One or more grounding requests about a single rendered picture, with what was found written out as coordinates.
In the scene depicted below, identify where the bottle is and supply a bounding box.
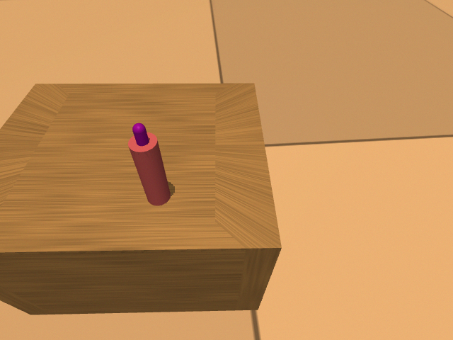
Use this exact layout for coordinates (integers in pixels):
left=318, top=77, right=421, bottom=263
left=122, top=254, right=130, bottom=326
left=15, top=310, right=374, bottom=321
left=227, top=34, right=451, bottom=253
left=128, top=123, right=171, bottom=206

